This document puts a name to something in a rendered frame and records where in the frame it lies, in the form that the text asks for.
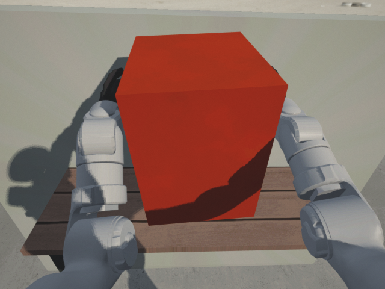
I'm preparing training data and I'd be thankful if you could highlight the robot left forearm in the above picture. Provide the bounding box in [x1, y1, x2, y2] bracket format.
[63, 100, 127, 266]

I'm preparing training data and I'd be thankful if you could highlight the left robot upper arm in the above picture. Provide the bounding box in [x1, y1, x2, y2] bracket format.
[26, 216, 138, 289]

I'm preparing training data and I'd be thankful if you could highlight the carton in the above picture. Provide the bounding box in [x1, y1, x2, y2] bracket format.
[115, 32, 288, 226]

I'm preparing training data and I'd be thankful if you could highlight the right robot upper arm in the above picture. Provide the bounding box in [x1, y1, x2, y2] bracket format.
[300, 195, 385, 289]

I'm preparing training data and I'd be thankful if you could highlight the left robot hand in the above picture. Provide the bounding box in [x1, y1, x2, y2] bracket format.
[99, 68, 124, 103]

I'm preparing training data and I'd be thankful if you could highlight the table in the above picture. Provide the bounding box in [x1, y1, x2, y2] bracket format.
[20, 167, 311, 272]

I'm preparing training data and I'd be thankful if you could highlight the robot right forearm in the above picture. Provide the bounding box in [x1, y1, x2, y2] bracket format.
[275, 98, 384, 243]

